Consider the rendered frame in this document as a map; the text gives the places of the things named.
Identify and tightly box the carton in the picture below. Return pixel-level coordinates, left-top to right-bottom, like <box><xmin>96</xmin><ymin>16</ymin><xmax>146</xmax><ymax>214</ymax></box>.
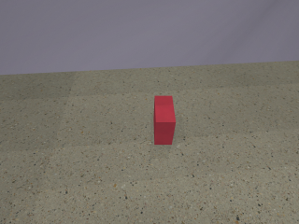
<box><xmin>153</xmin><ymin>95</ymin><xmax>176</xmax><ymax>145</ymax></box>

